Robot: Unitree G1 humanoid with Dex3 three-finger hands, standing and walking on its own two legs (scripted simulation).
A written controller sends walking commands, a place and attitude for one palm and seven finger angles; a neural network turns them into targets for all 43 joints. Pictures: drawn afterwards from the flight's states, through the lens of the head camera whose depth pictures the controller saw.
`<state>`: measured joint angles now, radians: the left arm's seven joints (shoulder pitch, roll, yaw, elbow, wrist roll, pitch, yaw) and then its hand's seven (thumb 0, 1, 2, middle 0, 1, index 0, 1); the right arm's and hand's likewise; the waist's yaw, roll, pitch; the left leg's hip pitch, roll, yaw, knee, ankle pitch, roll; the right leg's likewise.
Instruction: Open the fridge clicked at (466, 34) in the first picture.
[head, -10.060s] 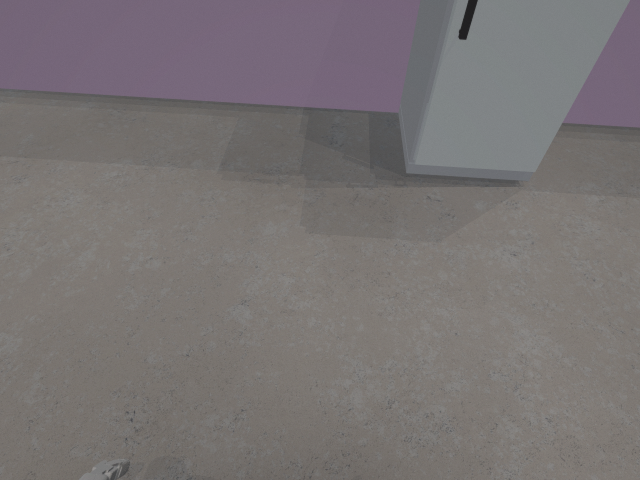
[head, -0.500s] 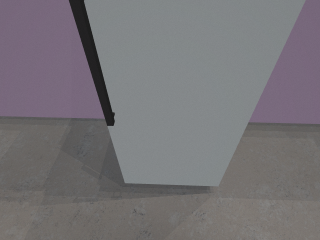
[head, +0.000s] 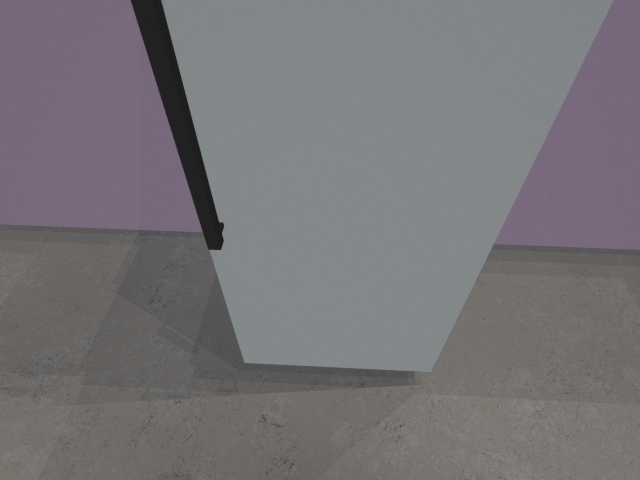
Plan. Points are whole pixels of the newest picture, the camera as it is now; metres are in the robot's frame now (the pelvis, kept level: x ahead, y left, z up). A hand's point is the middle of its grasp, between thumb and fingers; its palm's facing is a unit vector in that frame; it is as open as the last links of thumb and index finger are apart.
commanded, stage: look again from close up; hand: left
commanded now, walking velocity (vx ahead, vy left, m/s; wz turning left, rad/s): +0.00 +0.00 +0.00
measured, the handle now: (193, 144) +0.55 +0.24 +0.14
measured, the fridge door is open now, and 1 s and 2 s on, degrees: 0 0 0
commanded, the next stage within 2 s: none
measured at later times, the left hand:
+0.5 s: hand out of the picture +0.01 +0.17 -0.18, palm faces +0.05 -0.98 -0.19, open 7.4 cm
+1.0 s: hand out of the picture -0.01 +0.17 -0.18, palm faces +0.06 -0.98 -0.17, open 7.4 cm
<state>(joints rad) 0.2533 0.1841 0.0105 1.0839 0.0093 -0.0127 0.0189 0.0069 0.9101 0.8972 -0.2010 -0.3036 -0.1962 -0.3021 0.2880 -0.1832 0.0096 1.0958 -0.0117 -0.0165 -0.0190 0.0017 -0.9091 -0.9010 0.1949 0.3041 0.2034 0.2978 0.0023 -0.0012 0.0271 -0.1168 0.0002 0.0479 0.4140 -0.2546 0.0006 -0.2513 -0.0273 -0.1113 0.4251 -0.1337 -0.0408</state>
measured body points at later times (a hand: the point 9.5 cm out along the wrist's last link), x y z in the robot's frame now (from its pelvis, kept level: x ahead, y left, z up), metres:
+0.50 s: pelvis +0.00 -0.01 +0.00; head -0.01 +0.00 +0.45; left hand +0.00 +0.22 -0.16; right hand -0.01 -0.23 -0.16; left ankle -0.02 +0.12 -0.74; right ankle +0.07 -0.09 -0.74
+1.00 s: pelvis +0.00 +0.01 +0.00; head +0.00 +0.01 +0.45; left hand -0.01 +0.22 -0.16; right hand -0.03 -0.20 -0.16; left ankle -0.02 +0.12 -0.74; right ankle +0.07 -0.09 -0.74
